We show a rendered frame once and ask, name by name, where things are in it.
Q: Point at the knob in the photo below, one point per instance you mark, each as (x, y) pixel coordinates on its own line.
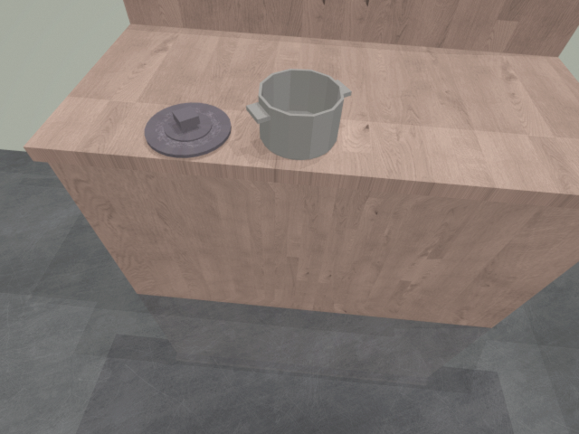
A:
(186, 117)

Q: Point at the lid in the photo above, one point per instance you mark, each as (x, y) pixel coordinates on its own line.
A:
(167, 138)

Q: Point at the pot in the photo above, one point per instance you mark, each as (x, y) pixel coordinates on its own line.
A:
(299, 112)

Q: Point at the table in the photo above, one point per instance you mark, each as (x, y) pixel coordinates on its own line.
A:
(451, 195)

